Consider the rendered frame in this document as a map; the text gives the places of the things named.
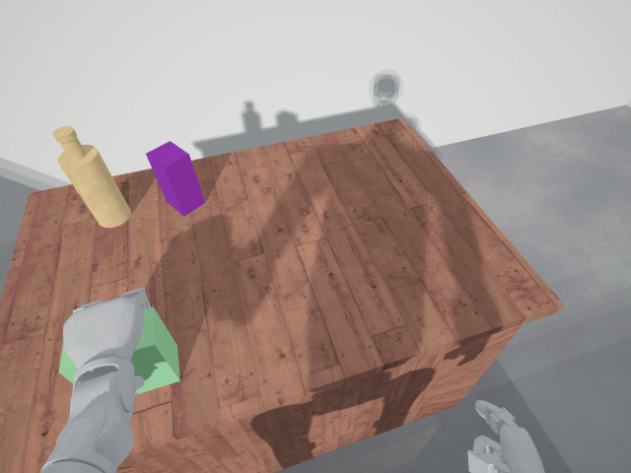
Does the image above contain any left robot forearm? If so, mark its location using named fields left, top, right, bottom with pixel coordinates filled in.
left=40, top=357, right=135, bottom=473

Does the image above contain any table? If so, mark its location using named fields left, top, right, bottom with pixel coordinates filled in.
left=0, top=118, right=564, bottom=473

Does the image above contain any sponge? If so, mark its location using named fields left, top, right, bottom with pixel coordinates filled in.
left=59, top=307, right=180, bottom=394

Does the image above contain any left robot hand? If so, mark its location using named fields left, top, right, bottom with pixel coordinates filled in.
left=63, top=287, right=151, bottom=395

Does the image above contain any right robot hand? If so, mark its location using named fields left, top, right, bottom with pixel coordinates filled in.
left=467, top=400, right=545, bottom=473

